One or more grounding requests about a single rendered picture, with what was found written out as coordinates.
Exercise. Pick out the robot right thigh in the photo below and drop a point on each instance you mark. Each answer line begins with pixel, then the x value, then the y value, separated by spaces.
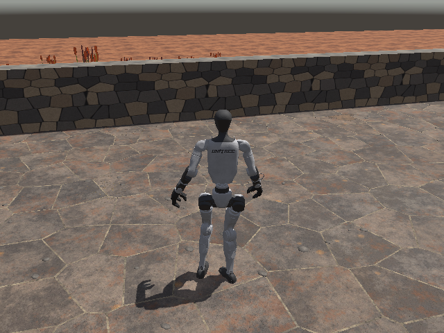
pixel 231 216

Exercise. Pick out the left robot forearm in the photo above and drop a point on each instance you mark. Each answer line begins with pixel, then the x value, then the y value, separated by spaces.
pixel 183 182

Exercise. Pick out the robot thigh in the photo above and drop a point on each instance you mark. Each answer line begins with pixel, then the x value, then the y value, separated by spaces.
pixel 231 216
pixel 205 206

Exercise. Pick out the robot left hand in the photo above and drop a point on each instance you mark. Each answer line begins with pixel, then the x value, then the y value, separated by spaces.
pixel 175 196

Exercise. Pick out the left robot upper arm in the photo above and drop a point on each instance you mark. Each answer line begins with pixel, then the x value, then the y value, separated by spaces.
pixel 196 156

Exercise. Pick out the robot right hand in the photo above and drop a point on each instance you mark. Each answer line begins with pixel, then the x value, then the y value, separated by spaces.
pixel 259 191

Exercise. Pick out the right robot upper arm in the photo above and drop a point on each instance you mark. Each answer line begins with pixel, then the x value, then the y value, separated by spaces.
pixel 244 146

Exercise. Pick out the robot left thigh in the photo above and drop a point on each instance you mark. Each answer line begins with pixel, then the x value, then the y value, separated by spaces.
pixel 205 206

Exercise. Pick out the right robot forearm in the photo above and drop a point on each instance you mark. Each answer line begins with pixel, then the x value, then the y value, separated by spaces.
pixel 255 179

